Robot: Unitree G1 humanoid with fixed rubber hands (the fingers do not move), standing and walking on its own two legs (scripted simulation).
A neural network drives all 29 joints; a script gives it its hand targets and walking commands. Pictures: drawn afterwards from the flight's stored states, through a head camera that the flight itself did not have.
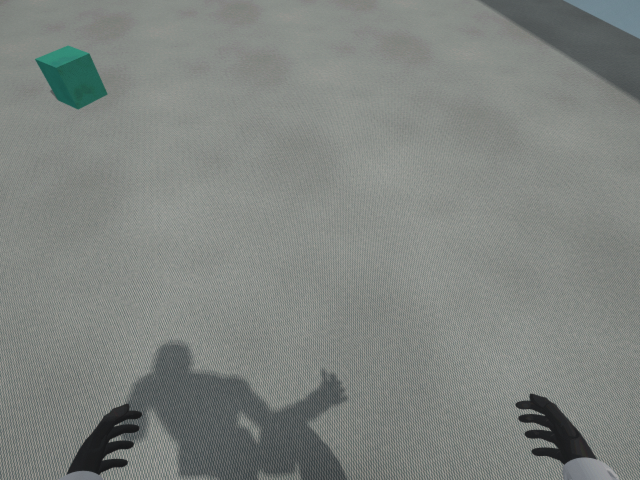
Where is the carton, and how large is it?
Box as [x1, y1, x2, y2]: [35, 46, 106, 108]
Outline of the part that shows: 35,59 58,100 76,108 79,108 106,94 105,89 88,53 70,46 66,46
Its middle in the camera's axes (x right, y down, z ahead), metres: -1.46 -0.99 +2.29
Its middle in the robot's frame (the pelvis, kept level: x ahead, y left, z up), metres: +2.32 +1.44 -0.62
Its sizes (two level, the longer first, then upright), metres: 0.210 0.200 0.250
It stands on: the floor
